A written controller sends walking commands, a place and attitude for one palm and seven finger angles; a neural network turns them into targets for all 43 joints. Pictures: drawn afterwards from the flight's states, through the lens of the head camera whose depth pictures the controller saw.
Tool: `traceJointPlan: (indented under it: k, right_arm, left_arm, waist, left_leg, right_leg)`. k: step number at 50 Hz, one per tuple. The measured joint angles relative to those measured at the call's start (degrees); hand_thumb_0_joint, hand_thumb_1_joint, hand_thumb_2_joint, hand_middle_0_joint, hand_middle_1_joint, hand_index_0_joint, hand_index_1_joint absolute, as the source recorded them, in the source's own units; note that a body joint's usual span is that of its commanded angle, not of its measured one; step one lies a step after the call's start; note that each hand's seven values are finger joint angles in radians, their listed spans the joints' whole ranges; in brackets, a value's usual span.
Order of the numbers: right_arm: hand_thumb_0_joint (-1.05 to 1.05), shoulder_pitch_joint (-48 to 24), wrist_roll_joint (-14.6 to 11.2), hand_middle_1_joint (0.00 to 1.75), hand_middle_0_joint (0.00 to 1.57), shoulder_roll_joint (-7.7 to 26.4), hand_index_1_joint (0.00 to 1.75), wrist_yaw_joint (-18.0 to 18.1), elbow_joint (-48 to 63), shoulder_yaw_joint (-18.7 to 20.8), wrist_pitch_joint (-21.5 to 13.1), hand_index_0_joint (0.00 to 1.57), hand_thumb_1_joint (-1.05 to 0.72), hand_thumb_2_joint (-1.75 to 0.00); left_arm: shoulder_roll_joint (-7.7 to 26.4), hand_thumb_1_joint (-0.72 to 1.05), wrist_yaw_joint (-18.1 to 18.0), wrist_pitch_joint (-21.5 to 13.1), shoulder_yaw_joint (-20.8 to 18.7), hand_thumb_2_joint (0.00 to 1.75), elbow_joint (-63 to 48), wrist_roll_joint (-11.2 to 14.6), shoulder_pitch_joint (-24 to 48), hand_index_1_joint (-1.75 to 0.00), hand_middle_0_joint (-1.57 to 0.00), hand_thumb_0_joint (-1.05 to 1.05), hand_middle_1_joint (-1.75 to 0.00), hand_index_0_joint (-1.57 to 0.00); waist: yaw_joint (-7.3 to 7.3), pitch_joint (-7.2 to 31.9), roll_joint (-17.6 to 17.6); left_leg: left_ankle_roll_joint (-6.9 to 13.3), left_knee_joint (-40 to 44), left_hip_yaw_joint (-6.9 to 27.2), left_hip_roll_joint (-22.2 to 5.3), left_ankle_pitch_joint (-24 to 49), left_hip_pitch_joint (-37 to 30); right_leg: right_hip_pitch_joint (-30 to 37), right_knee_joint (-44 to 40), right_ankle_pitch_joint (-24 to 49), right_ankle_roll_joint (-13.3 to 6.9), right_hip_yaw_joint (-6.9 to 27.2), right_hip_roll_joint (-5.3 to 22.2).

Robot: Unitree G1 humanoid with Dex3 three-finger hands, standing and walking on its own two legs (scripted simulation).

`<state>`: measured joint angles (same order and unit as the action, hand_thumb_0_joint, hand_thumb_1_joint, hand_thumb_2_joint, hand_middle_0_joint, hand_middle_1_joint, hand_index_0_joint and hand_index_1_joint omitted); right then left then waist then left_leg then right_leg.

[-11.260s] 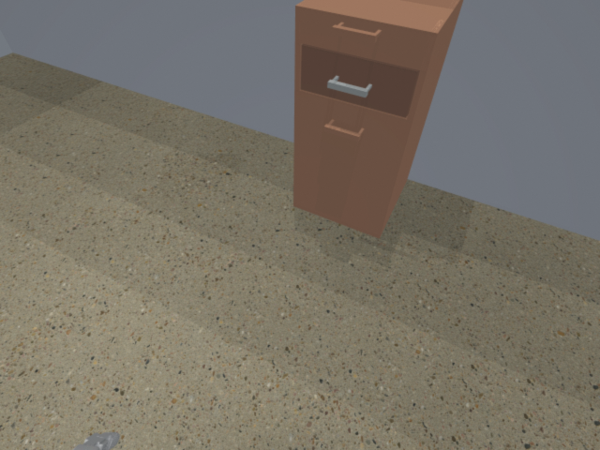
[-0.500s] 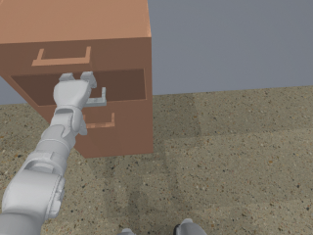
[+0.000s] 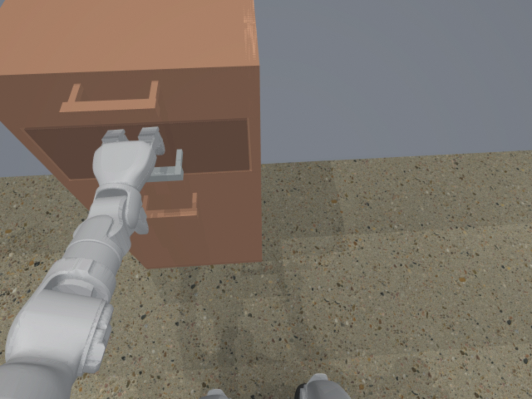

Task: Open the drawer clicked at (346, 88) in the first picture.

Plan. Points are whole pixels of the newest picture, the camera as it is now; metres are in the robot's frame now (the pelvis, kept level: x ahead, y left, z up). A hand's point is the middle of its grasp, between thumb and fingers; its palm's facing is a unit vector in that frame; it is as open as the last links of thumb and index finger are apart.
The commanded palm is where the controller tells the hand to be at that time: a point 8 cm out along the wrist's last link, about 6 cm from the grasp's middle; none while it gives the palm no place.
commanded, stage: lower the fingers behind the handle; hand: left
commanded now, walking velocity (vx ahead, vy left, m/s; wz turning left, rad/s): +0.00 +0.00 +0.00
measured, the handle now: (148, 165) +0.53 +0.21 -0.05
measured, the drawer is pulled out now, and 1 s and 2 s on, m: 0.00 0.00 0.00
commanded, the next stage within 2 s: close the thumb around the handle in 1.48 s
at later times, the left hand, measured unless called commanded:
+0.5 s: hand (143, 190) +0.47 +0.21 -0.04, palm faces -0.08 -0.03 -1.00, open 13.8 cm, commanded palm +0.46 +0.21 +0.02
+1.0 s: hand (152, 196) +0.48 +0.20 -0.07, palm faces -0.07 -0.03 -1.00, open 13.8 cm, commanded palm +0.46 +0.19 -0.02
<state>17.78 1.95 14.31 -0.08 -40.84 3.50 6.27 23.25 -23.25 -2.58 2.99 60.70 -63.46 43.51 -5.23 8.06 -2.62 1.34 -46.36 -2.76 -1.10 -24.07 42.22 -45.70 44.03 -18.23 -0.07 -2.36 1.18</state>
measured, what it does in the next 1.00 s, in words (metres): stands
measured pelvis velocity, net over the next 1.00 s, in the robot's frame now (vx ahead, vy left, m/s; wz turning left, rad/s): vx -0.01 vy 0.01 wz -0.01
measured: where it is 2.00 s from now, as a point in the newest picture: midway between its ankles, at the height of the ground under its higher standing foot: outside the picture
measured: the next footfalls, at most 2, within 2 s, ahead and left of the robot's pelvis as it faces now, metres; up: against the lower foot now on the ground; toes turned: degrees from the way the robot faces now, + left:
none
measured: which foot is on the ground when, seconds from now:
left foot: down 0.00-1.00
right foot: down 0.00-1.00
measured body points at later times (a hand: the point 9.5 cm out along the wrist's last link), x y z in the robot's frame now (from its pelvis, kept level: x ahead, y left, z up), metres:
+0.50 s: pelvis -0.01 +0.00 -0.02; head +0.12 +0.00 +0.41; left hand +0.47 +0.21 +0.02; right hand -0.01 -0.27 -0.15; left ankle -0.03 +0.10 -0.70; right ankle +0.02 -0.12 -0.70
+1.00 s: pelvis -0.01 +0.01 -0.04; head +0.13 +0.01 +0.38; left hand +0.47 +0.20 -0.02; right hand -0.01 -0.26 -0.17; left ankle -0.03 +0.10 -0.70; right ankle +0.02 -0.12 -0.70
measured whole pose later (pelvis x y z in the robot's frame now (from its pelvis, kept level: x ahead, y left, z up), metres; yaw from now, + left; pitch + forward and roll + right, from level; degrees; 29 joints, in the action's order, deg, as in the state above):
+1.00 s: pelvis -0.01 +0.01 -0.04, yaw +0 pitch +27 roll -2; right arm 18.3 3.7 13.9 -1.1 -42.6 2.7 4.4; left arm 25.2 -26.7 -1.9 0.9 64.5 -64.5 47.6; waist -8.1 10.0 -3.3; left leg 1.8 -61.4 -2.0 -1.7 -29.3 59.5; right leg -62.3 57.2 -22.3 0.2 -2.7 1.1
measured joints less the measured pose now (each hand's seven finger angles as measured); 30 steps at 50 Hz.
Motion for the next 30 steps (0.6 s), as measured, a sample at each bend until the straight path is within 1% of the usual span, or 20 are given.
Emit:
traceJointPlan:
  k: [7,11,15,20,25,30]
  right_arm:
    - [0.0,0.45,0.3,0.29,0.2,0.14,0.3,0.16,-0.77,0.01,-0.77,0.2,-0.91,-0.9]
    - [0.0,0.51,0.7,0.29,0.2,0.3,0.3,0.04,-1.13,-0.11,-0.99,0.2,-0.91,-0.9]
    - [0.0,0.6,0.86,0.29,0.2,0.43,0.3,-0.21,-1.18,-0.13,-0.81,0.2,-0.91,-0.9]
    - [0.0,1.06,0.63,0.29,0.2,0.45,0.3,-0.23,-1.36,-0.07,-1.01,0.2,-0.91,-0.9]
    - [0.0,1.12,0.8,0.29,0.2,0.36,0.3,0.02,-1.7,-0.36,-1.65,0.2,-0.91,-0.9]
    - [0.0,0.98,1.01,0.29,0.2,0.42,0.3,-0.14,-1.62,-0.34,-2.18,0.2,-0.91,-0.9]
  left_arm:
    - [0.25,-0.49,-0.17,-0.8,0.09,0.3,1.85,-0.3,1.4,-1.2,-0.32,0.0,-1.2,-0.32]
    - [0.67,-0.49,-0.98,-1.41,-1.38,0.3,2.21,-0.59,2.02,-1.2,-0.32,0.0,-1.2,-0.32]
    - [1.52,-0.49,-1.52,-0.78,-2.94,0.3,2.29,-0.71,1.83,-1.2,-0.32,0.0,-1.2,-0.32]
    - [2.03,-0.49,-0.99,-0.19,-2.24,0.3,3.01,-0.23,1.61,-1.2,-0.32,0.0,-1.2,-0.32]
    - [2.78,-0.49,-0.97,-1.68,-2.25,0.3,3.14,-0.46,2.51,-1.2,-0.3,0.0,-1.2,-0.32]
    - [3.04,-0.49,-1.26,-1.7,-1.7,0.3,4.42,-0.72,3.76,-1.2,-0.31,0.0,-1.2,-0.32]
  waist:
    - [-0.77,0.16,-0.06]
    - [-1.44,0.56,-0.03]
    - [-1.82,0.88,-0.08]
    - [-1.66,0.8,-0.29]
    - [-1.9,1.09,-0.09]
    - [-2.26,1.57,-0.1]
  left_leg:
    - [-0.09,-2.01,0.34,-0.03,-0.47,2.77]
    - [-0.09,-3.73,0.19,-0.21,-1.07,4.9]
    - [-0.06,-5.05,-0.22,-0.49,-1.6,6.47]
    - [0.02,-6.09,-0.19,-0.53,-1.91,7.59]
    - [0.1,-7.82,0.26,-0.41,-2.35,9.69]
    - [0.19,-9.96,0.58,-0.37,-3.06,12.15]
  right_leg:
    - [-2.63,1.88,-0.49,-0.15,-0.29,0.06]
    - [-4.86,3.54,-0.95,-0.2,-0.11,-0.06]
    - [-6.64,4.81,-1.22,-0.2,0.31,-0.32]
    - [-7.68,5.65,-1.4,-0.12,0.33,-0.34]
    - [-9.47,7.09,-1.84,-0.09,-0.07,-0.13]
    - [-11.65,8.83,-2.4,-0.02,-0.34,-0.01]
